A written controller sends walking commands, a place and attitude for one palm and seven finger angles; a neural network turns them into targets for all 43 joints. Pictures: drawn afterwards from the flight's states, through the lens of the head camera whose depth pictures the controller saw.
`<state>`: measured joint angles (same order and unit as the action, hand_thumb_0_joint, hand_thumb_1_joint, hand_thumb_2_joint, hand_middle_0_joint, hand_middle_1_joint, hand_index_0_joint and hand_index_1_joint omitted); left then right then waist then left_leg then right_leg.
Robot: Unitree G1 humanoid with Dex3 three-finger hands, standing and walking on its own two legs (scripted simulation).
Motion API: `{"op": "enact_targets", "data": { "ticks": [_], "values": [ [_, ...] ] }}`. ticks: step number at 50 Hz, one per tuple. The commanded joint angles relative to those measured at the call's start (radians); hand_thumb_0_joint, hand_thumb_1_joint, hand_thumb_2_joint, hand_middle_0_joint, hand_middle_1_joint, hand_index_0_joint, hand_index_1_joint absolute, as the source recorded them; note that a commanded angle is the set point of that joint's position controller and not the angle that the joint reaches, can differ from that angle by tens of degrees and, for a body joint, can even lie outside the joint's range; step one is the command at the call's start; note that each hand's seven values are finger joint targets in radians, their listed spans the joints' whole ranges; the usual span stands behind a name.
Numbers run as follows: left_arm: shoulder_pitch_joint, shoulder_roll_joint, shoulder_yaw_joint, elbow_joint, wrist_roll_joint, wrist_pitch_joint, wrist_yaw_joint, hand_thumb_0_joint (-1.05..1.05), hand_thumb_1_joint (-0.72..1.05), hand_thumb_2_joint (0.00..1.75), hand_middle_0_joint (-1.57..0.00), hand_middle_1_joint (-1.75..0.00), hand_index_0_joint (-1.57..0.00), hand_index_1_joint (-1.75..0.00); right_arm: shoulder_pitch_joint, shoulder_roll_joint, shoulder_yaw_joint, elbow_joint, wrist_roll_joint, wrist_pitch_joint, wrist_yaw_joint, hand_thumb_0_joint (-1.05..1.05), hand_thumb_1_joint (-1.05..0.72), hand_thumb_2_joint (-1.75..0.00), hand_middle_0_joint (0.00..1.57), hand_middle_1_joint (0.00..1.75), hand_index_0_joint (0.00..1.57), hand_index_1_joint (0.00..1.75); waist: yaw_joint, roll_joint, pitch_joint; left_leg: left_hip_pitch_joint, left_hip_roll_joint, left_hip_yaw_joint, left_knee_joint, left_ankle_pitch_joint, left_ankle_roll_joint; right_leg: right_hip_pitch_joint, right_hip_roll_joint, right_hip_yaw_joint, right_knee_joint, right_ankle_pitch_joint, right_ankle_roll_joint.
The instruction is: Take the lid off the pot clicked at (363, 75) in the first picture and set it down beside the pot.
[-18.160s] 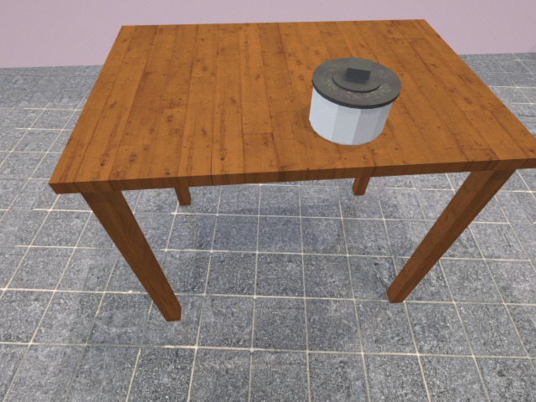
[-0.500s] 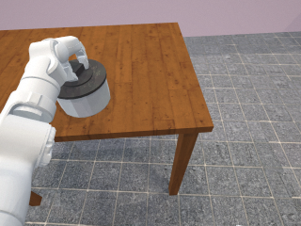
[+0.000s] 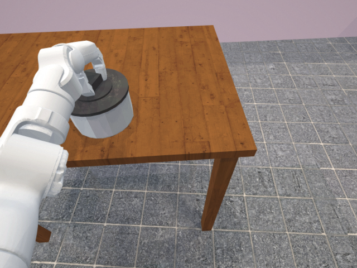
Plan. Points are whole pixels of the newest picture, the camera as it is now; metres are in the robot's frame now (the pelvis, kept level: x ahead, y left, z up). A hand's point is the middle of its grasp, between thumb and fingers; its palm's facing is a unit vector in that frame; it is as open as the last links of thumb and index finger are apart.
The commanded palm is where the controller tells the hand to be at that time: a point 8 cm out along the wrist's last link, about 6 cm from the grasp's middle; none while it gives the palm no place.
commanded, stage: close the fingers and squeeze the knob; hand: left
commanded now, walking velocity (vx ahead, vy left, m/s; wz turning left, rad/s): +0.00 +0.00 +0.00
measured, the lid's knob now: (89, 81) +0.51 +0.18 +0.16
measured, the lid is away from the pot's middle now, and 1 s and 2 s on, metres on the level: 0.00 0.01 0.01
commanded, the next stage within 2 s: lift the lid straight up in 0.30 s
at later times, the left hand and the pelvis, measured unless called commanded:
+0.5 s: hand (85, 81) +0.48 +0.18 +0.18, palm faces -0.38 -0.10 -0.92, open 7.9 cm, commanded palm +0.48 +0.18 +0.25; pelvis +0.00 +0.00 +0.00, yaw +0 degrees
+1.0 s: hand (77, 66) +0.49 +0.18 +0.21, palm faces -0.33 -0.11 -0.94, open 7.9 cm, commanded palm +0.48 +0.19 +0.29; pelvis +0.00 +0.00 +0.00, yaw +1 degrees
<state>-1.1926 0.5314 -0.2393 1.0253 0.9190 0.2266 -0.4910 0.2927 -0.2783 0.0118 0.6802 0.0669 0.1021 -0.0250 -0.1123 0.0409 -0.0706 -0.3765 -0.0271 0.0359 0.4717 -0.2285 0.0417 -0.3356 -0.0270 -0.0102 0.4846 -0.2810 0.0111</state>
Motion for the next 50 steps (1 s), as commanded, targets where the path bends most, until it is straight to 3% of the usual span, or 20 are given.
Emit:
{"op": "enact_targets", "data": {
  "ticks": [1,11,12,13,17,19,21,22,24,27,29,32,34,37,38,42,44,47,48,50],
  "values": [
    [-0.565,0.182,0.024,-0.166,0.012,0.005,0.029,0.0,0.47,0.88,-0.8,-1.06,-0.72,-1.03,0.013,-0.144,-0.048,-0.091,0.005,-0.028,-0.005,0.0,-0.9,-0.9,0.2,0.3,0.2,0.3,-0.007,-0.032,-0.357,0.305,-0.019,-0.053,0.005,0.334,0.038,0.003,0.058,-0.026,-0.044,0.34,-0.044],
    [-0.589,0.208,0.049,-0.141,0.019,0.004,0.034,0.0,0.58,0.93,-0.85,-1.08,-0.76,-1.05,0.033,-0.149,-0.05,-0.078,0.0,-0.033,-0.009,0.0,-0.9,-0.9,0.2,0.3,0.2,0.3,-0.006,-0.047,-0.383,0.301,-0.021,-0.058,0.007,0.325,0.036,0.008,0.06,-0.025,-0.037,0.335,-0.045],
    [-0.587,0.161,0.014,-0.167,0.001,0.0,0.033,0.0,0.59,0.93,-0.85,-1.09,-0.77,-1.06,0.023,-0.151,-0.05,-0.087,-0.001,-0.034,-0.007,0.0,-0.9,-0.9,0.2,0.3,0.2,0.3,-0.007,-0.007,-0.395,0.324,-0.018,-0.063,0.014,0.376,0.035,-0.003,0.057,-0.028,-0.038,0.351,-0.05],
    [-0.593,0.192,0.045,-0.179,0.014,-0.003,0.036,0.0,0.6,0.94,-0.86,-1.09,-0.77,-1.06,0.031,-0.146,-0.052,-0.08,-0.004,-0.036,-0.005,0.0,-0.9,-0.9,0.2,0.3,0.2,0.3,-0.002,-0.009,-0.405,0.337,-0.016,-0.067,0.017,0.387,0.033,-0.005,0.06,-0.027,-0.032,0.345,-0.047],
    [-0.569,0.144,0.009,-0.143,-0.007,0.007,0.03,0.0,0.63,0.95,-0.88,-1.1,-0.79,-1.07,0.028,-0.15,-0.053,-0.076,-0.002,-0.033,-0.006,0.0,-0.9,-0.9,0.2,0.3,0.2,0.3,-0.013,-0.019,-0.349,0.318,-0.019,-0.063,0.013,0.359,0.036,-0.023,0.061,-0.033,-0.049,0.332,-0.049],
    [-0.574,0.228,0.066,-0.125,0.015,0.009,0.035,0.0,0.63,0.95,-0.88,-1.1,-0.79,-1.07,0.029,-0.152,-0.047,-0.074,-0.001,-0.034,-0.009,0.0,-0.9,-0.9,0.2,0.3,0.2,0.3,-0.004,-0.059,-0.366,0.287,-0.025,-0.055,0.009,0.317,0.04,0.014,0.062,-0.024,-0.039,0.341,-0.045],
    [-0.598,0.184,0.026,-0.14,0.009,0.011,0.031,0.0,0.64,0.96,-0.89,-1.1,-0.79,-1.07,0.024,-0.147,-0.046,-0.073,0.003,-0.035,-0.01,0.0,-0.9,-0.9,0.2,0.3,0.2,0.3,-0.01,-0.055,-0.359,0.288,-0.026,-0.055,0.005,0.304,0.039,0.008,0.06,-0.025,-0.042,0.337,-0.044],
    [-0.629,0.161,0.009,-0.192,-0.008,0.005,0.034,0.0,0.64,0.96,-0.89,-1.1,-0.79,-1.07,0.014,-0.149,-0.047,-0.08,0.002,-0.037,-0.009,0.0,-0.9,-0.9,0.2,0.3,0.2,0.3,-0.009,0.001,-0.386,0.319,-0.022,-0.06,0.009,0.353,0.036,0.002,0.057,-0.027,-0.041,0.349,-0.049],
    [-0.663,0.23,0.062,-0.199,0.02,0.003,0.042,0.0,0.65,0.96,-0.89,-1.1,-0.79,-1.07,0.027,-0.146,-0.047,-0.072,-0.004,-0.045,-0.01,0.0,-0.9,-0.9,0.2,0.3,0.2,0.3,-0.005,0.002,-0.418,0.339,-0.023,-0.068,0.015,0.354,0.036,0.007,0.061,-0.021,-0.036,0.342,-0.047],
    [-0.658,0.219,0.048,-0.175,0.01,0.003,0.043,0.0,0.65,0.96,-0.89,-1.1,-0.79,-1.07,0.027,-0.148,-0.047,-0.072,-0.001,-0.052,-0.015,0.0,-0.9,-0.9,0.2,0.3,0.2,0.3,-0.009,0.003,-0.406,0.331,-0.021,-0.072,0.014,0.361,0.034,0.003,0.059,-0.026,-0.042,0.344,-0.05],
    [-0.69,0.275,0.085,-0.158,0.031,0.002,0.045,0.0,0.65,0.96,-0.89,-1.1,-0.79,-1.07,0.033,-0.147,-0.046,-0.065,-0.002,-0.06,-0.02,0.0,-0.9,-0.9,0.2,0.3,0.2,0.3,-0.008,-0.039,-0.413,0.318,-0.026,-0.066,0.011,0.327,0.04,0.022,0.062,-0.018,-0.041,0.344,-0.045],
    [-0.716,0.237,0.047,-0.209,0.013,-0.008,0.044,0.0,0.65,0.96,-0.89,-1.1,-0.79,-1.07,0.024,-0.143,-0.045,-0.079,-0.002,-0.079,-0.02,0.0,-0.9,-0.9,0.2,0.3,0.2,0.3,-0.008,0.021,-0.444,0.351,-0.025,-0.071,0.021,0.396,0.038,0.025,0.056,-0.018,-0.04,0.38,-0.047],
    [-0.693,0.322,0.116,-0.184,0.043,-0.005,0.044,0.0,0.65,0.96,-0.89,-1.1,-0.79,-1.07,0.032,-0.147,-0.045,-0.069,-0.006,-0.079,-0.018,0.0,-0.9,-0.9,0.2,0.3,0.2,0.3,0.006,-0.009,-0.456,0.339,-0.026,-0.069,0.022,0.4,0.039,0.052,0.057,-0.012,-0.031,0.397,-0.044],
    [-0.644,0.204,0.03,-0.15,0.016,0.013,0.03,0.0,0.65,0.96,-0.89,-1.1,-0.79,-1.07,0.021,-0.146,-0.045,-0.075,0.0,-0.072,-0.013,0.0,-0.9,-0.9,0.2,0.3,0.2,0.3,-0.001,-0.011,-0.401,0.326,-0.024,-0.065,0.02,0.417,0.037,0.023,0.055,-0.022,-0.041,0.388,-0.044],
    [-0.665,0.286,0.096,-0.187,0.032,0.013,0.034,0.0,0.65,0.96,-0.89,-1.1,-0.79,-1.07,0.025,-0.146,-0.046,-0.072,-0.002,-0.071,-0.012,0.0,-0.9,-0.9,0.2,0.3,0.2,0.3,0.01,-0.023,-0.441,0.338,-0.02,-0.064,0.022,0.422,0.036,0.048,0.054,-0.013,-0.032,0.395,-0.039],
    [-0.683,0.222,0.036,-0.183,0.009,0.023,0.023,0.0,0.65,0.96,-0.89,-1.1,-0.79,-1.07,0.01,-0.149,-0.041,-0.071,0.002,-0.069,-0.013,0.0,-0.9,-0.9,0.2,0.3,0.2,0.3,-0.002,0.01,-0.405,0.348,-0.022,-0.071,0.024,0.452,0.035,0.015,0.055,-0.022,-0.04,0.394,-0.043],
    [-0.72,0.277,0.072,-0.167,0.033,0.027,0.025,0.0,0.65,0.96,-0.89,-1.1,-0.79,-1.07,0.014,-0.148,-0.038,-0.062,0.001,-0.068,-0.017,0.0,-0.9,-0.9,0.2,0.3,0.2,0.3,-0.007,-0.036,-0.407,0.326,-0.028,-0.067,0.02,0.382,0.039,0.028,0.058,-0.016,-0.041,0.373,-0.039],
    [-0.75,0.191,0.004,-0.191,0.008,0.029,0.023,0.0,0.65,0.96,-0.89,-1.1,-0.79,-1.07,0.003,-0.143,-0.036,-0.065,0.004,-0.079,-0.017,0.0,-0.9,-0.9,0.2,0.3,0.2,0.3,-0.012,0.024,-0.402,0.359,-0.026,-0.075,0.02,0.414,0.035,-0.006,0.056,-0.022,-0.046,0.364,-0.044],
    [-0.799,0.248,0.05,-0.245,0.023,0.022,0.028,0.0,0.65,0.96,-0.89,-1.1,-0.79,-1.07,0.016,-0.141,-0.037,-0.058,0.002,-0.085,-0.014,0.0,-0.9,-0.9,0.2,0.3,0.2,0.3,-0.007,0.012,-0.456,0.385,-0.023,-0.083,0.024,0.442,0.031,0.013,0.057,-0.017,-0.035,0.375,-0.039],
    [-0.76,0.274,0.068,-0.185,0.041,0.03,0.025,0.0,0.65,0.96,-0.89,-1.1,-0.79,-1.07,0.015,-0.143,-0.036,-0.057,-0.003,-0.086,-0.016,0.0,-0.9,-0.9,0.2,0.3,0.2,0.3,0.0,-0.009,-0.457,0.36,-0.03,-0.079,0.027,0.434,0.036,0.033,0.057,-0.013,-0.033,0.39,-0.039]
  ]
}}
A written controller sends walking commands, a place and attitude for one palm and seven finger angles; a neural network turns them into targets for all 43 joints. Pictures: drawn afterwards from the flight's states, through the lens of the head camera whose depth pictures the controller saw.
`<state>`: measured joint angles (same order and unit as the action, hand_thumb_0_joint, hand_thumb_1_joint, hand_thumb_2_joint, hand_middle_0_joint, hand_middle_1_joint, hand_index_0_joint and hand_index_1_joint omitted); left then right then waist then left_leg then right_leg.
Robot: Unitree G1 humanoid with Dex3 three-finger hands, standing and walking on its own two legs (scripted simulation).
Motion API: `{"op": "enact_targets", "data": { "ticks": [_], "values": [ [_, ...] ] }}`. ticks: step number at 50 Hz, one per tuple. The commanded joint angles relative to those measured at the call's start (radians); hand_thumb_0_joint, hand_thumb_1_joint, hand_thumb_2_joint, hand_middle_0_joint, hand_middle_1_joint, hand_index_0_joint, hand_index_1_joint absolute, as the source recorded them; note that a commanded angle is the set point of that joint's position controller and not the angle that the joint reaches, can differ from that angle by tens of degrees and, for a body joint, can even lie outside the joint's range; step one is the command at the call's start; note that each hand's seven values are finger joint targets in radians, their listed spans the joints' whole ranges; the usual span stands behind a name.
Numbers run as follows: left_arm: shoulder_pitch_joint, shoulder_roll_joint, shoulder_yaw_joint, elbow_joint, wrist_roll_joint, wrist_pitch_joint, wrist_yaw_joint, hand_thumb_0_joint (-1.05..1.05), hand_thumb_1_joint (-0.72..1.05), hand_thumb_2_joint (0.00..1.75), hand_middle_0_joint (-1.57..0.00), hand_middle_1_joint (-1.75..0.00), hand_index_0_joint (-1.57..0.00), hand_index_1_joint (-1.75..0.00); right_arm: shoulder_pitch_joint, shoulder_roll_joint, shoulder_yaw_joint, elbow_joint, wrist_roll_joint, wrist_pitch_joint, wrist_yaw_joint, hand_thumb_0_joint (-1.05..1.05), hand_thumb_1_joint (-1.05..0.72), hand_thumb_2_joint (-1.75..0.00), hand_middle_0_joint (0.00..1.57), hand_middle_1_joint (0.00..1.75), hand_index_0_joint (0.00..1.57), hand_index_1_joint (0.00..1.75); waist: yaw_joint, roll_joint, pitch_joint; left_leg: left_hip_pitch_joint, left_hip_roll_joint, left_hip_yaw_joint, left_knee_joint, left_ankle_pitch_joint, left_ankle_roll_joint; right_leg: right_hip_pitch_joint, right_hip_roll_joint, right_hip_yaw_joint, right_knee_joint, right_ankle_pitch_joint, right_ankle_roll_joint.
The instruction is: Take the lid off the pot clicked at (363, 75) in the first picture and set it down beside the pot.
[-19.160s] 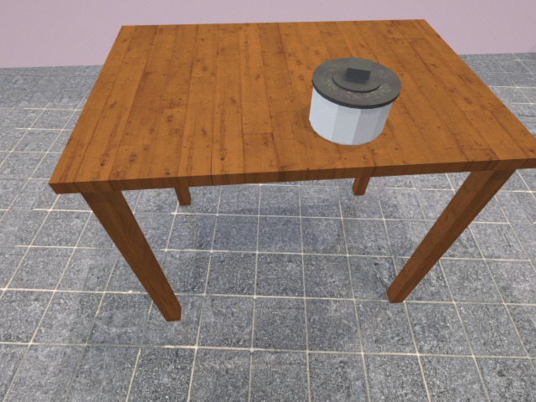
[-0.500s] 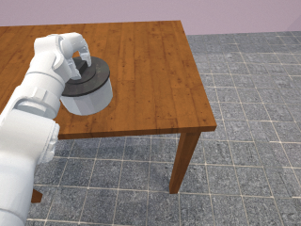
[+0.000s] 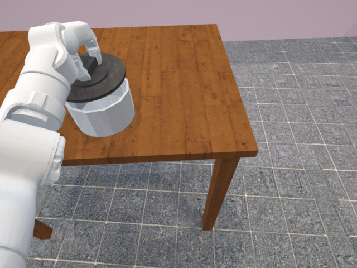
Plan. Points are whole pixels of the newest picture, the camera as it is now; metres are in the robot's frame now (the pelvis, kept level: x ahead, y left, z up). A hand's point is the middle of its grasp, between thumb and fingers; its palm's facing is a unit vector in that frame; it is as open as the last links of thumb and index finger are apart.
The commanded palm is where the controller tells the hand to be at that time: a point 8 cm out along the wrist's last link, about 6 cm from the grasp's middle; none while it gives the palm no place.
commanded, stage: lift the lid straight up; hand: left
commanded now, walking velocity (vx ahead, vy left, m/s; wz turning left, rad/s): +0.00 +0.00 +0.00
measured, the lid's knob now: (84, 65) +0.52 +0.18 +0.19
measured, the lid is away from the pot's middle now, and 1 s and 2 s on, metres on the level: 0.01 0.01 0.08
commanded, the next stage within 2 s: move the lid sideways beside the pot in 1.40 s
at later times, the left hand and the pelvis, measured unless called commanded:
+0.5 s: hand (70, 43) +0.48 +0.18 +0.26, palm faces -0.24 -0.12 -0.96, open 7.9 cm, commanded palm +0.48 +0.18 +0.33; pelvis -0.01 +0.00 +0.00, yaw +0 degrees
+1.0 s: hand (59, 20) +0.48 +0.18 +0.30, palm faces -0.17 -0.12 -0.98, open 7.9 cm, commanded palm +0.48 +0.18 +0.37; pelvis -0.01 +0.00 +0.00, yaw +0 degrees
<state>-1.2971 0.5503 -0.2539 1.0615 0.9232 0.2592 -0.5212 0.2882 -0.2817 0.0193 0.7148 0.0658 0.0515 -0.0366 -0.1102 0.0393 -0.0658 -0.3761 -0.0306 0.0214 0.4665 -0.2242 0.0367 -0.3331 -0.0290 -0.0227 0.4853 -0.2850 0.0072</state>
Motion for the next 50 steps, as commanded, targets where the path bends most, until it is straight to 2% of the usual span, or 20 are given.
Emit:
{"op": "enact_targets", "data": {
  "ticks": [1,2,6,7,10,12,14,17,19,22,24,27,29,32,33,36,38,44,48,50],
  "values": [
    [-0.636,0.253,0.079,-0.168,0.043,0.008,0.055,0.0,0.65,0.96,-0.89,-1.1,-0.79,-1.07,0.021,-0.142,-0.042,-0.084,0.001,-0.028,-0.005,0.0,-0.9,-0.9,0.2,0.3,0.2,0.3,-0.006,-0.033,-0.426,0.329,-0.026,-0.059,0.026,0.394,0.04,0.024,0.059,-0.003,-0.038,0.378,-0.035],
    [-0.633,0.209,0.043,-0.18,0.02,0.013,0.053,0.0,0.65,0.96,-0.89,-1.1,-0.79,-1.07,0.014,-0.147,-0.041,-0.089,0.005,-0.023,-0.002,0.0,-0.9,-0.9,0.2,0.3,0.2,0.3,-0.008,0.005,-0.415,0.331,-0.023,-0.06,0.023,0.424,0.035,0.017,0.055,-0.009,-0.042,0.39,-0.04],
    [-0.681,0.257,0.082,-0.223,0.044,0.013,0.055,0.0,0.65,0.96,-0.89,-1.1,-0.79,-1.07,0.004,-0.138,-0.039,-0.097,0.0,-0.032,0.001,0.0,-0.9,-0.9,0.2,0.3,0.2,0.3,0.007,0.003,-0.458,0.353,-0.023,-0.065,0.027,0.448,0.036,0.037,0.054,-0.001,-0.03,0.395,-0.036],
    [-0.646,0.198,0.038,-0.217,0.024,0.019,0.051,0.0,0.65,0.96,-0.89,-1.1,-0.79,-1.07,-0.005,-0.14,-0.039,-0.104,0.002,-0.028,0.003,0.0,-0.9,-0.9,0.2,0.3,0.2,0.3,0.002,0.008,-0.448,0.361,-0.02,-0.067,0.033,0.483,0.034,0.028,0.053,-0.005,-0.036,0.407,-0.038],
    [-0.674,0.265,0.083,-0.206,0.05,0.031,0.05,0.0,0.65,0.96,-0.89,-1.1,-0.79,-1.07,-0.004,-0.141,-0.036,-0.097,0.003,-0.022,0.003,0.0,-0.9,-0.9,0.2,0.3,0.2,0.3,0.006,-0.03,-0.433,0.329,-0.023,-0.057,0.019,0.416,0.038,0.044,0.053,0.001,-0.036,0.389,-0.033],
    [-0.666,0.156,0.002,-0.216,0.019,0.037,0.045,0.0,0.65,0.96,-0.89,-1.1,-0.79,-1.07,-0.02,-0.137,-0.035,-0.104,0.006,-0.021,0.006,0.0,-0.9,-0.9,0.2,0.3,0.2,0.3,0.0,0.018,-0.414,0.347,-0.02,-0.063,0.021,0.459,0.032,0.013,0.051,-0.01,-0.039,0.384,-0.039],
    [-0.693,0.256,0.082,-0.212,0.049,0.039,0.051,0.0,0.65,0.96,-0.89,-1.1,-0.79,-1.07,-0.009,-0.139,-0.034,-0.092,0.0,-0.023,0.002,0.0,-0.9,-0.9,0.2,0.3,0.2,0.3,0.007,-0.018,-0.437,0.349,-0.021,-0.064,0.021,0.428,0.035,0.03,0.054,-0.002,-0.036,0.372,-0.035],
    [-0.682,0.214,0.039,-0.161,0.03,0.054,0.046,0.0,0.65,0.96,-0.89,-1.1,-0.79,-1.07,-0.018,-0.143,-0.03,-0.091,0.007,-0.019,-0.003,0.0,-0.9,-0.9,0.2,0.3,0.2,0.3,-0.003,-0.042,-0.379,0.296,-0.027,-0.054,0.005,0.35,0.037,0.031,0.051,-0.007,-0.052,0.353,-0.037],
    [-0.722,0.289,0.081,-0.156,0.059,0.059,0.049,0.0,0.65,0.96,-0.89,-1.1,-0.79,-1.07,-0.017,-0.144,-0.025,-0.087,0.005,-0.02,-0.009,0.0,-0.9,-0.9,0.2,0.3,0.2,0.3,0.001,-0.082,-0.399,0.267,-0.032,-0.046,-0.006,0.292,0.041,0.065,0.049,0.003,-0.047,0.348,-0.032],
    [-0.759,0.22,0.027,-0.229,0.037,0.047,0.049,0.0,0.65,0.96,-0.89,-1.1,-0.79,-1.07,-0.028,-0.137,-0.028,-0.099,0.007,-0.037,-0.006,0.0,-0.9,-0.9,0.2,0.3,0.2,0.3,0.001,0.005,-0.459,0.348,-0.023,-0.061,0.014,0.411,0.036,0.048,0.045,0.0,-0.041,0.384,-0.037],
    [-0.745,0.289,0.085,-0.196,0.069,0.05,0.05,0.0,0.65,0.96,-0.89,-1.1,-0.79,-1.07,-0.017,-0.136,-0.028,-0.091,0.002,-0.039,-0.006,0.0,-0.9,-0.9,0.2,0.3,0.2,0.3,0.01,-0.018,-0.471,0.336,-0.025,-0.06,0.018,0.406,0.037,0.063,0.048,0.007,-0.036,0.381,-0.033],
    [-0.691,0.211,0.02,-0.115,0.044,0.078,0.039,0.0,0.65,0.96,-0.89,-1.1,-0.79,-1.07,-0.028,-0.145,-0.024,-0.083,0.01,-0.025,-0.005,0.0,-0.9,-0.9,0.2,0.3,0.2,0.3,-0.002,-0.033,-0.357,0.271,-0.027,-0.048,-0.005,0.33,0.036,0.035,0.047,-0.005,-0.057,0.348,-0.036],
    [-0.78,0.246,0.043,-0.195,0.061,0.068,0.043,0.0,0.65,0.96,-0.89,-1.1,-0.79,-1.07,-0.027,-0.139,-0.024,-0.085,0.008,-0.033,-0.003,0.0,-0.9,-0.9,0.2,0.3,0.2,0.3,-0.001,-0.015,-0.415,0.311,-0.025,-0.055,-0.004,0.34,0.034,0.037,0.048,0.0,-0.049,0.338,-0.034],
    [-0.771,0.197,0.006,-0.213,0.041,0.065,0.039,0.0,0.65,0.96,-0.89,-1.1,-0.79,-1.07,-0.03,-0.138,-0.024,-0.09,0.009,-0.042,-0.002,0.0,-0.9,-0.9,0.2,0.3,0.2,0.3,-0.001,0.02,-0.437,0.351,-0.021,-0.066,0.007,0.416,0.031,0.028,0.048,-0.006,-0.051,0.354,-0.038],
    [-0.798,0.233,0.039,-0.227,0.061,0.064,0.04,0.0,0.65,0.96,-0.89,-1.1,-0.79,-1.07,-0.021,-0.132,-0.025,-0.086,0.005,-0.046,-0.001,0.0,-0.9,-0.9,0.2,0.3,0.2,0.3,0.003,-0.012,-0.458,0.35,-0.024,-0.065,0.006,0.401,0.033,0.044,0.051,0.0,-0.049,0.351,-0.032],
    [-0.8,0.235,0.026,-0.161,0.069,0.079,0.035,0.0,0.65,0.96,-0.89,-1.1,-0.79,-1.07,-0.022,-0.139,-0.022,-0.076,0.01,-0.043,-0.005,0.0,-0.9,-0.9,0.2,0.3,0.2,0.3,-0.006,-0.049,-0.391,0.295,-0.03,-0.055,-0.017,0.299,0.034,0.031,0.049,-0.004,-0.06,0.31,-0.032],
    [-0.826,0.226,0.02,-0.191,0.066,0.078,0.038,0.0,0.65,0.96,-0.89,-1.1,-0.79,-1.07,-0.025,-0.135,-0.02,-0.075,0.009,-0.046,-0.001,0.0,-0.9,-0.9,0.2,0.3,0.2,0.3,-0.001,-0.007,-0.425,0.322,-0.028,-0.063,-0.011,0.345,0.029,0.031,0.049,-0.003,-0.054,0.32,-0.034],
    [-0.833,0.27,0.041,-0.132,0.087,0.097,0.039,0.0,0.65,0.96,-0.89,-1.1,-0.79,-1.07,-0.026,-0.144,-0.016,-0.069,0.011,-0.04,-0.005,0.0,-0.9,-0.9,0.2,0.3,0.2,0.3,-0.005,-0.059,-0.404,0.275,-0.028,-0.053,-0.019,0.311,0.033,0.052,0.046,0.0,-0.059,0.327,-0.033],
    [-0.878,0.241,0.024,-0.196,0.087,0.091,0.039,0.0,0.65,0.96,-0.89,-1.1,-0.79,-1.07,-0.026,-0.134,-0.019,-0.079,0.007,-0.055,0.0,0.0,-0.9,-0.9,0.2,0.3,0.2,0.3,0.003,0.008,-0.484,0.355,-0.022,-0.065,0.0,0.418,0.026,0.04,0.046,0.002,-0.052,0.343,-0.032],
    [-0.867,0.237,0.02,-0.149,0.094,0.101,0.034,0.0,0.65,0.96,-0.89,-1.1,-0.79,-1.07,-0.021,-0.137,-0.018,-0.071,0.008,-0.052,-0.001,0.0,-0.9,-0.9,0.2,0.3,0.2,0.3,-0.005,-0.021,-0.428,0.321,-0.026,-0.059,-0.01,0.378,0.029,0.031,0.048,-0.003,-0.061,0.332,-0.033]
  ]
}}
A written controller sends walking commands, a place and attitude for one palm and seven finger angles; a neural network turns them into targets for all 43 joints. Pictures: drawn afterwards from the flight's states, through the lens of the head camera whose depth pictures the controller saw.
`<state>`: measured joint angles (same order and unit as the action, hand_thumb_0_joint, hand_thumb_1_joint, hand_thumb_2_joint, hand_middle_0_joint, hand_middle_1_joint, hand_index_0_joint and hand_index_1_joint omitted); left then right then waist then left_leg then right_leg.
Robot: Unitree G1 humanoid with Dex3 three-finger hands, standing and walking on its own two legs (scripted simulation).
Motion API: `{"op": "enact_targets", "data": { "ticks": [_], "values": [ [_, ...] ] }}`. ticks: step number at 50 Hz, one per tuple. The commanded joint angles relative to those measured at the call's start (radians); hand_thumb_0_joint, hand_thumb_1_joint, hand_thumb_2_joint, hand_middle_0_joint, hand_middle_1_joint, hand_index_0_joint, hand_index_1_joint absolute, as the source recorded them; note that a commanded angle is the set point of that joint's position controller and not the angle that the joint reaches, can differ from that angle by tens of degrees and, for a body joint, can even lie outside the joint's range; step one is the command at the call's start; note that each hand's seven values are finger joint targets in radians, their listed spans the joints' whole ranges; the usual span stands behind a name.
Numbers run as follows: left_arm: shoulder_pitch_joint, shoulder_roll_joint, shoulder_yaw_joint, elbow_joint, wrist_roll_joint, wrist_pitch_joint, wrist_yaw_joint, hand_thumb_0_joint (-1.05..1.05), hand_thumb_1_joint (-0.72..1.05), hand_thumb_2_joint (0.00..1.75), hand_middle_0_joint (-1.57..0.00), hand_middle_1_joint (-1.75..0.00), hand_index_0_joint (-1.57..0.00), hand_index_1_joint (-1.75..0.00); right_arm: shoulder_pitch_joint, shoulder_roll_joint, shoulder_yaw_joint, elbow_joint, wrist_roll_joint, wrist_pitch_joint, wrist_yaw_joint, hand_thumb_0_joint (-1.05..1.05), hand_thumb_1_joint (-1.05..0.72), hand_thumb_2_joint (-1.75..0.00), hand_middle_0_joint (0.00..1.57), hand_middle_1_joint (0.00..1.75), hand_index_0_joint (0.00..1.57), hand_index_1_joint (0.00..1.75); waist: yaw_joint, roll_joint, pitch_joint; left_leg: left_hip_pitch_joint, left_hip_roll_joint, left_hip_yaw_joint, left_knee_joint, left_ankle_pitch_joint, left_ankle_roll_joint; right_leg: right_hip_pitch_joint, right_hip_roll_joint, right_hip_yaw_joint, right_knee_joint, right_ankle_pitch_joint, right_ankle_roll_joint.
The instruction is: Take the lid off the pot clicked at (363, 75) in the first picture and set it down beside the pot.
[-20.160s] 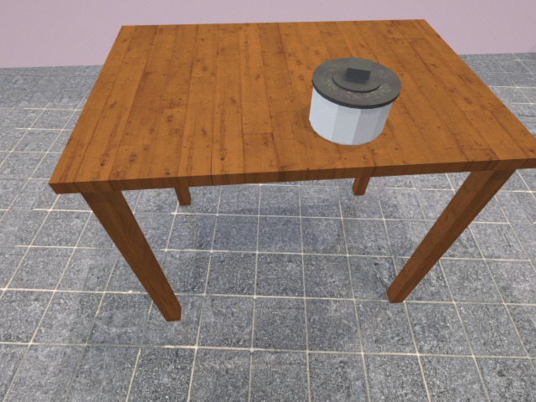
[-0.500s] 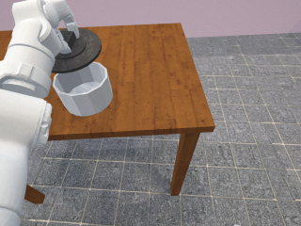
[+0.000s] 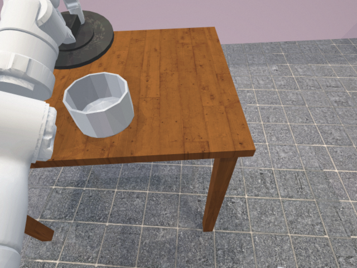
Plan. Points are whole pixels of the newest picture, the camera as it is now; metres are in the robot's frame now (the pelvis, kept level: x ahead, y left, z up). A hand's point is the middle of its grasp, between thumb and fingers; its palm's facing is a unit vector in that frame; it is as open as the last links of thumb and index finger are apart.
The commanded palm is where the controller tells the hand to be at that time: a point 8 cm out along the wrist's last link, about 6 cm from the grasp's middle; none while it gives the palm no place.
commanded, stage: lift the lid straight up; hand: left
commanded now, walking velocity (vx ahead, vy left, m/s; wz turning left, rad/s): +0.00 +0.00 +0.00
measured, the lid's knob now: (65, 25) +0.52 +0.19 +0.29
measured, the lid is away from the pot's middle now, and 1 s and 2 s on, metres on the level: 0.01 0.08 0.19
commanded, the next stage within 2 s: move the lid sideways beside the pot in 0.40 s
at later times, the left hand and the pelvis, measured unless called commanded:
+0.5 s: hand (53, 12) +0.48 +0.18 +0.32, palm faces -0.12 -0.12 -0.99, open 7.9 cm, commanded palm +0.48 +0.19 +0.38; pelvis +0.00 +0.00 +0.00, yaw +0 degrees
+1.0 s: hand (17, 18) +0.49 +0.25 +0.32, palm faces -0.13 -0.10 -0.99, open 7.9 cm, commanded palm +0.48 +0.25 +0.38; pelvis +0.01 +0.00 +0.00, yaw +0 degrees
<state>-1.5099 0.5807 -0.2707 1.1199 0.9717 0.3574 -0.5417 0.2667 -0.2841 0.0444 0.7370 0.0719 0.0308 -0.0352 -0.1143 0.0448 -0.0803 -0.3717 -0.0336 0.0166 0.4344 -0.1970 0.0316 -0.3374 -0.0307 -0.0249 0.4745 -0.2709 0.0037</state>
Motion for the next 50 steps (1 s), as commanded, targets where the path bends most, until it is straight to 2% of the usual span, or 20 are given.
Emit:
{"op": "enact_targets", "data": {
  "ticks": [1,2,5,7,8,11,12,15,17,21,26,32,33,37,41,42,45,47,48,50],
  "values": [
    [-0.632,0.233,0.056,-0.178,0.049,0.01,0.053,0.0,0.65,0.96,-0.89,-1.1,-0.79,-1.07,-0.001,-0.137,-0.043,-0.09,0.002,-0.028,-0.003,0.0,-0.9,-0.9,0.2,0.3,0.2,0.3,0.004,-0.049,-0.402,0.296,-0.022,-0.052,0.02,0.337,0.036,0.046,0.049,0.0,-0.047,0.318,-0.029],
    [-0.626,0.186,0.024,-0.219,0.02,0.007,0.052,0.0,0.65,0.96,-0.89,-1.1,-0.79,-1.07,-0.012,-0.143,-0.04,-0.1,0.004,-0.026,-0.001,0.0,-0.9,-0.9,0.2,0.3,0.2,0.3,0.005,0.007,-0.419,0.316,-0.021,-0.056,0.024,0.398,0.03,0.047,0.045,-0.002,-0.049,0.349,-0.034],
    [-0.683,0.245,0.063,-0.255,0.051,0.006,0.05,0.0,0.65,0.96,-0.89,-1.1,-0.79,-1.07,-0.013,-0.134,-0.043,-0.102,-0.001,-0.033,0.002,0.0,-0.9,-0.9,0.2,0.3,0.2,0.3,0.014,-0.026,-0.467,0.336,-0.021,-0.053,0.031,0.416,0.036,0.069,0.045,0.005,-0.04,0.359,-0.028],
    [-0.625,0.176,0.026,-0.234,0.022,0.015,0.044,0.0,0.65,0.96,-0.89,-1.1,-0.79,-1.07,-0.014,-0.134,-0.044,-0.107,0.002,-0.032,0.005,0.0,-0.9,-0.9,0.2,0.3,0.2,0.3,0.016,-0.002,-0.44,0.341,-0.019,-0.06,0.041,0.482,0.033,0.054,0.044,-0.003,-0.042,0.383,-0.031],
    [-0.656,0.222,0.053,-0.24,0.046,0.018,0.04,0.0,0.65,0.96,-0.89,-1.1,-0.79,-1.07,-0.013,-0.132,-0.043,-0.097,0.001,-0.029,0.008,0.0,-0.9,-0.9,0.2,0.3,0.2,0.3,0.017,-0.04,-0.453,0.336,-0.018,-0.056,0.037,0.455,0.032,0.063,0.046,0.001,-0.039,0.369,-0.026],
    [-0.659,0.208,0.037,-0.219,0.048,0.032,0.035,0.0,0.65,0.96,-0.89,-1.1,-0.79,-1.07,-0.024,-0.132,-0.039,-0.1,0.002,-0.025,0.006,0.0,-0.9,-0.9,0.2,0.3,0.2,0.3,0.016,-0.056,-0.409,0.304,-0.023,-0.052,0.024,0.392,0.036,0.057,0.044,-0.002,-0.044,0.341,-0.027],
    [-0.614,0.186,0.027,-0.218,0.027,0.034,0.037,0.0,0.65,0.96,-0.89,-1.1,-0.79,-1.07,-0.03,-0.14,-0.04,-0.105,0.003,-0.02,0.007,0.0,-0.9,-0.9,0.2,0.3,0.2,0.3,0.02,-0.014,-0.408,0.316,-0.017,-0.057,0.029,0.441,0.03,0.052,0.041,-0.005,-0.044,0.356,-0.033],
    [-0.615,0.203,0.031,-0.174,0.055,0.054,0.035,0.0,0.65,0.96,-0.89,-1.1,-0.79,-1.07,-0.033,-0.139,-0.035,-0.099,0.004,-0.004,0.003,0.0,-0.9,-0.9,0.2,0.3,0.2,0.3,0.01,-0.092,-0.362,0.263,-0.022,-0.043,0.013,0.334,0.038,0.054,0.042,-0.002,-0.051,0.323,-0.027],
    [-0.625,0.145,-0.004,-0.206,0.025,0.052,0.039,0.0,0.65,0.96,-0.89,-1.1,-0.79,-1.07,-0.049,-0.139,-0.033,-0.107,0.008,-0.003,0.001,0.0,-0.9,-0.9,0.2,0.3,0.2,0.3,0.007,-0.038,-0.372,0.286,-0.019,-0.047,0.017,0.36,0.035,0.044,0.038,-0.006,-0.055,0.333,-0.031],
    [-0.71,0.198,0.024,-0.276,0.054,0.039,0.043,0.0,0.65,0.96,-0.89,-1.1,-0.79,-1.07,-0.041,-0.126,-0.036,-0.109,0.003,-0.02,0.0,0.0,-0.9,-0.9,0.2,0.3,0.2,0.3,0.012,-0.027,-0.468,0.348,-0.022,-0.055,0.03,0.414,0.035,0.06,0.042,0.001,-0.041,0.345,-0.028],
    [-0.637,0.232,0.031,-0.204,0.071,0.023,0.042,0.0,0.65,0.96,-0.89,-1.1,-0.79,-1.07,-0.04,-0.136,-0.033,-0.104,0.004,-0.004,-0.008,0.0,-0.9,-0.9,0.2,0.3,0.2,0.3,0.004,-0.099,-0.378,0.257,-0.024,-0.044,0.011,0.293,0.036,0.059,0.042,-0.001,-0.055,0.305,-0.028],
    [-0.614,0.236,0.023,-0.209,0.055,-0.011,0.049,0.0,0.65,0.96,-0.89,-1.1,-0.79,-1.07,-0.049,-0.144,-0.033,-0.113,0.01,0.024,-0.011,0.0,-0.9,-0.9,0.2,0.3,0.2,0.3,-0.001,-0.027,-0.371,0.255,-0.017,-0.039,0.013,0.313,0.032,0.056,0.039,-0.001,-0.059,0.313,-0.034],
    [-0.656,0.306,0.067,-0.254,0.077,-0.022,0.051,0.0,0.65,0.96,-0.89,-1.1,-0.79,-1.07,-0.036,-0.141,-0.034,-0.111,0.007,0.021,-0.011,0.0,-0.9,-0.9,0.2,0.3,0.2,0.3,0.007,-0.034,-0.432,0.274,-0.018,-0.039,0.013,0.31,0.033,0.084,0.041,0.007,-0.052,0.312,-0.03],
    [-0.64,0.337,0.083,-0.297,0.066,-0.049,0.046,0.0,0.65,0.96,-0.89,-1.1,-0.79,-1.07,-0.027,-0.143,-0.041,-0.126,0.007,0.016,-0.011,0.0,-0.9,-0.9,0.2,0.3,0.2,0.3,0.017,0.024,-0.496,0.322,-0.016,-0.046,0.044,0.458,0.034,0.104,0.04,0.006,-0.039,0.388,-0.032],
    [-0.589,0.364,0.09,-0.209,0.089,-0.04,0.031,0.0,0.65,0.96,-0.89,-1.1,-0.79,-1.07,-0.014,-0.146,-0.043,-0.112,0.01,0.033,-0.011,0.0,-0.9,-0.9,0.2,0.3,0.2,0.3,0.01,-0.04,-0.402,0.254,-0.016,-0.031,0.032,0.366,0.04,0.086,0.045,0.004,-0.05,0.344,-0.027],
    [-0.564,0.323,0.059,-0.232,0.065,-0.042,0.029,0.0,0.65,0.96,-0.89,-1.1,-0.79,-1.07,-0.019,-0.152,-0.045,-0.119,0.014,0.035,-0.007,0.0,-0.9,-0.9,0.2,0.3,0.2,0.3,0.008,0.014,-0.408,0.279,-0.011,-0.034,0.037,0.429,0.035,0.077,0.042,0.001,-0.052,0.37,-0.031],
    [-0.609,0.391,0.101,-0.286,0.088,-0.056,0.028,0.0,0.65,0.96,-0.89,-1.1,-0.79,-1.07,-0.015,-0.149,-0.047,-0.119,0.011,0.038,-0.007,0.0,-0.9,-0.9,0.2,0.3,0.2,0.3,0.016,0.012,-0.452,0.295,-0.013,-0.035,0.042,0.42,0.04,0.094,0.046,0.005,-0.046,0.359,-0.028],
    [-0.555,0.31,0.044,-0.263,0.064,-0.054,0.022,0.0,0.65,0.96,-0.89,-1.1,-0.79,-1.07,-0.007,-0.149,-0.051,-0.119,0.017,0.039,-0.005,0.0,-0.9,-0.9,0.2,0.3,0.2,0.3,0.003,0.05,-0.4,0.322,-0.007,-0.043,0.05,0.471,0.034,0.04,0.049,-0.008,-0.061,0.35,-0.032],
    [-0.55,0.362,0.086,-0.247,0.084,-0.053,0.023,0.0,0.65,0.96,-0.89,-1.1,-0.79,-1.07,0.002,-0.149,-0.051,-0.105,0.015,0.045,-0.005,0.0,-0.9,-0.9,0.2,0.3,0.2,0.3,0.006,0.002,-0.41,0.313,-0.004,-0.043,0.048,0.454,0.035,0.051,0.054,-0.003,-0.058,0.341,-0.027],
    [-0.562,0.351,0.065,-0.235,0.084,-0.055,0.02,0.0,0.65,0.96,-0.89,-1.1,-0.79,-1.07,-0.003,-0.149,-0.049,-0.106,0.017,0.049,-0.009,0.0,-0.9,-0.9,0.2,0.3,0.2,0.3,-0.003,0.006,-0.379,0.295,-0.009,-0.04,0.037,0.385,0.039,0.038,0.054,-0.008,-0.067,0.306,-0.028]
  ]
}}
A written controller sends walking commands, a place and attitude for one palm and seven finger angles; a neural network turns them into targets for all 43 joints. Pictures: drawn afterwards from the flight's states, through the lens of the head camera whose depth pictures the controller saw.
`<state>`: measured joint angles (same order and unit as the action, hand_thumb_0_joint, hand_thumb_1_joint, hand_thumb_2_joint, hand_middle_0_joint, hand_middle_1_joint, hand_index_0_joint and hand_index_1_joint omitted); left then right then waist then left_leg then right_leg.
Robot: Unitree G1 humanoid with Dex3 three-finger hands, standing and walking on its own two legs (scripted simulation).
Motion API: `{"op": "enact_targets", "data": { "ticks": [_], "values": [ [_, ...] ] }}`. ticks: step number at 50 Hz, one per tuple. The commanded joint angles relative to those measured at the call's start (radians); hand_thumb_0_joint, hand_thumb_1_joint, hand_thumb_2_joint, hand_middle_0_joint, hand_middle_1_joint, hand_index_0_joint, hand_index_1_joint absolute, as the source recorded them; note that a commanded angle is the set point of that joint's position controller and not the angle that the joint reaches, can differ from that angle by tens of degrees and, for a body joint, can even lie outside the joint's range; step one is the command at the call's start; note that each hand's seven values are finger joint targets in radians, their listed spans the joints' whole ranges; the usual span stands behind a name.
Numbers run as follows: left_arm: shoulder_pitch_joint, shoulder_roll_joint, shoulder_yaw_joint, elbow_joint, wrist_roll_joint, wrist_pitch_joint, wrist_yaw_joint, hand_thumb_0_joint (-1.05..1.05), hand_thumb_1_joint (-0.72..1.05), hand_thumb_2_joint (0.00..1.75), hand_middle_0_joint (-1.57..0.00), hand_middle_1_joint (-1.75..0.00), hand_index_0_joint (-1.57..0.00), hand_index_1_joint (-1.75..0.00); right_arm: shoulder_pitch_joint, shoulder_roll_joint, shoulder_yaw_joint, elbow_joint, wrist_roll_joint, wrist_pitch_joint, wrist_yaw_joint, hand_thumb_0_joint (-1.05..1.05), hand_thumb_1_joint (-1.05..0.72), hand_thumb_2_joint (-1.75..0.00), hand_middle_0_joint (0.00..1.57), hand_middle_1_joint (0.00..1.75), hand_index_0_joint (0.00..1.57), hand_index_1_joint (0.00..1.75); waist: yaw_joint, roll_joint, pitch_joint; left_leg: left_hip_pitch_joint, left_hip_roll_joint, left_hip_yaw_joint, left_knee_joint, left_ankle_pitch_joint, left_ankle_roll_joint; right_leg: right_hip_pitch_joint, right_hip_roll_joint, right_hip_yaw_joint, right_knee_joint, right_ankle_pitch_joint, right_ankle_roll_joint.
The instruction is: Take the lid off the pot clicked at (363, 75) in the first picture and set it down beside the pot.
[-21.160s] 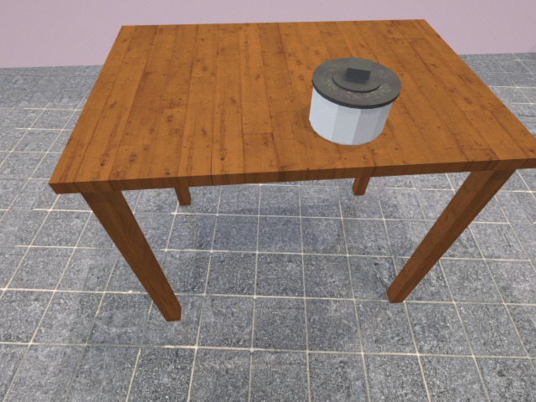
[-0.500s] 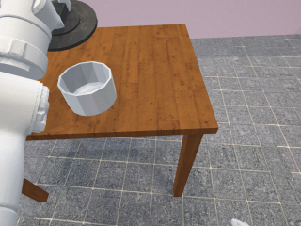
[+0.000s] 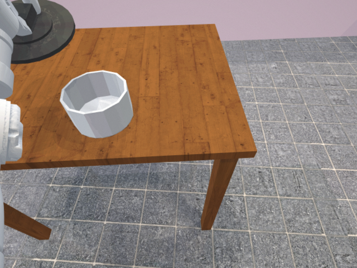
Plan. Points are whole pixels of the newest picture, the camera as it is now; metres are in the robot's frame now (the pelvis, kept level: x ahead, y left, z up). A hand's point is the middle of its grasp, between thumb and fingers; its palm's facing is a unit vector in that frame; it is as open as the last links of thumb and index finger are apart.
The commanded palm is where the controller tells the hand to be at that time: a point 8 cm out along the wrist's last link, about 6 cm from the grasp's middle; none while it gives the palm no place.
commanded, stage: move the lid sideways beside the pot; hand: left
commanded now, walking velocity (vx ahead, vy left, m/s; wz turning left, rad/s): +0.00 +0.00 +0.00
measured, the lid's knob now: (19, 15) +0.51 +0.26 +0.30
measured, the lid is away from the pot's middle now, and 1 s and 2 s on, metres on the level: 0.08 0.19 0.23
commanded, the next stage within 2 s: lower the lid onto the table in 1.82 s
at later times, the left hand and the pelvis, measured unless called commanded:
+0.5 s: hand out of the picture +0.47 +0.30 +0.31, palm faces -0.15 -0.12 -0.98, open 7.9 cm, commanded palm +0.47 +0.31 +0.38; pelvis +0.00 +0.01 +0.00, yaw +0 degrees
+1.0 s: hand out of the picture +0.46 +0.35 +0.31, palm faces -0.16 -0.13 -0.98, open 7.9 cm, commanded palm +0.47 +0.36 +0.38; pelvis +0.01 +0.01 +0.00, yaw +0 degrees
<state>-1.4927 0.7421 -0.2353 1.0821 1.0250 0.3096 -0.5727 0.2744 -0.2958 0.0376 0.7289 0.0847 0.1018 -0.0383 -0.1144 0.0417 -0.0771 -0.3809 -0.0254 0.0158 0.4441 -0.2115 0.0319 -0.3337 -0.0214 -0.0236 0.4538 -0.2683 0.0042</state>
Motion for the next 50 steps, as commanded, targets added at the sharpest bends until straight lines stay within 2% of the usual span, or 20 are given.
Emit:
{"op": "enact_targets", "data": {
  "ticks": [1,4,7,9,12,14,17,19,22,24,27,29,32,34,37,38,42,43,47,50],
  "values": [
    [-0.593,0.218,0.046,-0.218,0.03,-0.013,0.052,0.0,0.65,0.96,-0.89,-1.1,-0.79,-1.07,-0.006,-0.14,-0.041,-0.096,0.004,-0.023,-0.006,0.0,-0.9,-0.9,0.2,0.3,0.2,0.3,-0.001,0.005,-0.394,0.303,-0.018,-0.041,0.021,0.387,0.038,0.049,0.044,-0.009,-0.048,0.304,-0.029],
    [-0.625,0.251,0.064,-0.257,0.035,-0.031,0.058,0.0,0.65,0.96,-0.89,-1.1,-0.79,-1.07,-0.009,-0.139,-0.041,-0.098,0.004,-0.027,-0.008,0.0,-0.9,-0.9,0.2,0.3,0.2,0.3,0.003,0.062,-0.442,0.346,-0.015,-0.047,0.037,0.464,0.034,0.048,0.045,-0.007,-0.041,0.326,-0.033],
    [-0.566,0.195,0.02,-0.205,0.019,-0.029,0.051,0.0,0.65,0.96,-0.89,-1.1,-0.79,-1.07,0.005,-0.146,-0.042,-0.093,0.009,-0.026,-0.006,0.0,-0.9,-0.9,0.2,0.3,0.2,0.3,-0.009,0.077,-0.395,0.355,-0.01,-0.054,0.036,0.491,0.024,0.006,0.049,-0.018,-0.057,0.31,-0.034],
    [-0.583,0.283,0.083,-0.205,0.046,-0.041,0.056,0.0,0.65,0.96,-0.89,-1.1,-0.79,-1.07,0.006,-0.146,-0.04,-0.088,0.003,-0.022,-0.01,0.0,-0.9,-0.9,0.2,0.3,0.2,0.3,0.0,0.038,-0.427,0.335,-0.013,-0.045,0.037,0.453,0.033,0.042,0.048,-0.01,-0.049,0.313,-0.031],
    [-0.587,0.236,0.043,-0.225,0.026,-0.047,0.054,0.0,0.65,0.96,-0.89,-1.1,-0.79,-1.07,0.001,-0.146,-0.041,-0.1,0.007,-0.024,-0.008,0.0,-0.9,-0.9,0.2,0.3,0.2,0.3,-0.003,0.087,-0.422,0.362,-0.01,-0.052,0.045,0.527,0.024,0.021,0.046,-0.016,-0.054,0.332,-0.034],
    [-0.594,0.327,0.11,-0.229,0.053,-0.057,0.058,0.0,0.65,0.96,-0.89,-1.1,-0.79,-1.07,0.009,-0.146,-0.041,-0.095,0.0,-0.016,-0.008,0.0,-0.9,-0.9,0.2,0.3,0.2,0.3,0.008,0.07,-0.46,0.355,-0.009,-0.049,0.048,0.527,0.029,0.053,0.049,-0.009,-0.042,0.341,-0.031],
    [-0.505,0.259,0.053,-0.141,0.034,-0.054,0.048,0.0,0.65,0.96,-0.89,-1.1,-0.79,-1.07,0.003,-0.15,-0.037,-0.1,0.01,-0.001,-0.009,0.0,-0.9,-0.9,0.2,0.3,0.2,0.3,-0.001,0.049,-0.36,0.3,-0.006,-0.039,0.034,0.487,0.026,0.033,0.045,-0.02,-0.056,0.325,-0.032],
    [-0.562,0.326,0.092,-0.189,0.053,-0.062,0.054,0.0,0.65,0.96,-0.89,-1.1,-0.79,-1.07,0.001,-0.149,-0.037,-0.1,0.007,0.004,-0.011,0.0,-0.9,-0.9,0.2,0.3,0.2,0.3,0.003,0.038,-0.411,0.31,-0.005,-0.038,0.035,0.47,0.033,0.054,0.047,-0.012,-0.047,0.322,-0.029],
    [-0.54,0.315,0.073,-0.173,0.042,-0.07,0.052,0.0,0.65,0.96,-0.89,-1.1,-0.79,-1.07,0.006,-0.154,-0.036,-0.105,0.012,0.004,-0.015,0.0,-0.9,-0.9,0.2,0.3,0.2,0.3,-0.001,0.064,-0.399,0.312,-0.005,-0.038,0.037,0.478,0.03,0.047,0.046,-0.016,-0.058,0.321,-0.031],
    [-0.561,0.393,0.125,-0.18,0.067,-0.081,0.056,0.0,0.65,0.96,-0.89,-1.1,-0.79,-1.07,0.012,-0.151,-0.037,-0.101,0.007,0.007,-0.019,0.0,-0.9,-0.9,0.2,0.3,0.2,0.3,0.005,0.054,-0.433,0.32,-0.004,-0.034,0.044,0.479,0.037,0.066,0.048,-0.008,-0.048,0.323,-0.027],
    [-0.517,0.321,0.058,-0.132,0.043,-0.086,0.047,0.0,0.65,0.96,-0.89,-1.1,-0.79,-1.07,0.015,-0.157,-0.033,-0.099,0.017,0.008,-0.02,0.0,-0.9,-0.9,0.2,0.3,0.2,0.3,-0.007,0.099,-0.362,0.304,-0.001,-0.034,0.035,0.474,0.028,0.03,0.048,-0.02,-0.065,0.307,-0.031],
    [-0.537,0.407,0.117,-0.145,0.065,-0.095,0.051,0.0,0.65,0.96,-0.89,-1.1,-0.79,-1.07,0.022,-0.158,-0.034,-0.092,0.013,0.008,-0.024,0.0,-0.9,-0.9,0.2,0.3,0.2,0.3,-0.001,0.065,-0.394,0.303,0.0,-0.03,0.034,0.429,0.037,0.056,0.05,-0.01,-0.063,0.293,-0.025],
    [-0.562,0.38,0.094,-0.204,0.049,-0.111,0.05,0.0,0.65,0.96,-0.89,-1.1,-0.79,-1.07,0.03,-0.159,-0.037,-0.098,0.016,0.0,-0.022,0.0,-0.9,-0.9,0.2,0.3,0.2,0.3,-0.001,0.157,-0.433,0.364,0.005,-0.039,0.051,0.553,0.028,0.041,0.05,-0.017,-0.063,0.331,-0.031],
    [-0.532,0.444,0.142,-0.162,0.073,-0.114,0.051,0.0,0.65,0.96,-0.89,-1.1,-0.79,-1.07,0.039,-0.158,-0.038,-0.091,0.011,0.006,-0.024,0.0,-0.9,-0.9,0.2,0.3,0.2,0.3,0.001,0.107,-0.429,0.349,0.006,-0.035,0.056,0.54,0.034,0.045,0.054,-0.013,-0.056,0.323,-0.025],
    [-0.485,0.365,0.075,-0.123,0.045,-0.114,0.039,0.0,0.65,0.96,-0.89,-1.1,-0.79,-1.07,0.037,-0.165,-0.034,-0.091,0.021,0.012,-0.019,0.0,-0.9,-0.9,0.2,0.3,0.2,0.3,-0.004,0.134,-0.354,0.324,0.008,-0.035,0.042,0.523,0.025,0.018,0.053,-0.024,-0.071,0.305,-0.03],
    [-0.535,0.407,0.103,-0.173,0.057,-0.114,0.041,0.0,0.65,0.96,-0.89,-1.1,-0.79,-1.07,0.04,-0.164,-0.035,-0.083,0.018,0.015,-0.017,0.0,-0.9,-0.9,0.2,0.3,0.2,0.3,-0.001,0.116,-0.393,0.343,0.014,-0.04,0.035,0.505,0.024,0.024,0.055,-0.022,-0.07,0.284,-0.024],
    [-0.488,0.379,0.08,-0.11,0.05,-0.116,0.037,0.0,0.65,0.96,-0.89,-1.1,-0.79,-1.07,0.054,-0.17,-0.032,-0.08,0.022,0.004,-0.023,0.0,-0.9,-0.9,0.2,0.3,0.2,0.3,-0.009,0.13,-0.352,0.348,0.011,-0.044,0.04,0.52,0.023,-0.006,0.06,-0.031,-0.084,0.277,-0.03],
    [-0.549,0.445,0.118,-0.173,0.068,-0.121,0.041,0.0,0.65,0.96,-0.89,-1.1,-0.79,-1.07,0.055,-0.171,-0.031,-0.076,0.017,0.008,-0.021,0.0,-0.9,-0.9,0.2,0.3,0.2,0.3,-0.001,0.117,-0.408,0.352,0.014,-0.042,0.032,0.493,0.024,0.027,0.059,-0.023,-0.077,0.272,-0.023],
    [-0.524,0.439,0.108,-0.151,0.06,-0.134,0.04,0.0,0.65,0.96,-0.89,-1.1,-0.79,-1.07,0.051,-0.172,-0.031,-0.091,0.021,0.007,-0.026,0.0,-0.9,-0.9,0.2,0.3,0.2,0.3,0.0,0.134,-0.403,0.341,0.009,-0.034,0.046,0.532,0.03,0.038,0.054,-0.022,-0.072,0.312,-0.027],
    [-0.491,0.513,0.155,-0.1,0.086,-0.139,0.043,0.0,0.65,0.96,-0.89,-1.1,-0.79,-1.07,0.054,-0.17,-0.028,-0.089,0.016,0.019,-0.028,0.0,-0.9,-0.9,0.2,0.3,0.2,0.3,0.003,0.098,-0.39,0.303,0.012,-0.021,0.049,0.492,0.035,0.054,0.055,-0.017,-0.061,0.302,-0.02]
  ]
}}
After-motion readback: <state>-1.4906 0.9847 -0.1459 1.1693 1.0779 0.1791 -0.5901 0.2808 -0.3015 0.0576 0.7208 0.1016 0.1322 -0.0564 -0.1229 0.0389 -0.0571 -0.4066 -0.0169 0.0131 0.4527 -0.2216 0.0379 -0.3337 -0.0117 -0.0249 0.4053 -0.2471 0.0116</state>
